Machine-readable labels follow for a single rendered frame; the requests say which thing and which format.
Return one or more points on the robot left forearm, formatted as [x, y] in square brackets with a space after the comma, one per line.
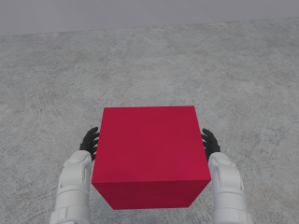
[72, 198]

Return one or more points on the carton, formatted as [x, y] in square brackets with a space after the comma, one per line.
[150, 157]

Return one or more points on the robot right hand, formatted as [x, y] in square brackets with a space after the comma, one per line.
[210, 143]

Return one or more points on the robot left hand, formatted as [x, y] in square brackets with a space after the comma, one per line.
[88, 142]

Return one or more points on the robot right forearm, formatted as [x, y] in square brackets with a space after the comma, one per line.
[230, 201]

